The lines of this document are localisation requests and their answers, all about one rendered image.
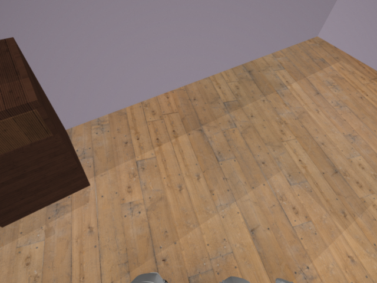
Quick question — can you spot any drawer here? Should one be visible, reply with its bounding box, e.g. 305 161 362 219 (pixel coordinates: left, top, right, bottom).
0 109 51 154

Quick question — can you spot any cabinet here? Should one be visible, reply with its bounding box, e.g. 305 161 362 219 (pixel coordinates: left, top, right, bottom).
0 37 90 228

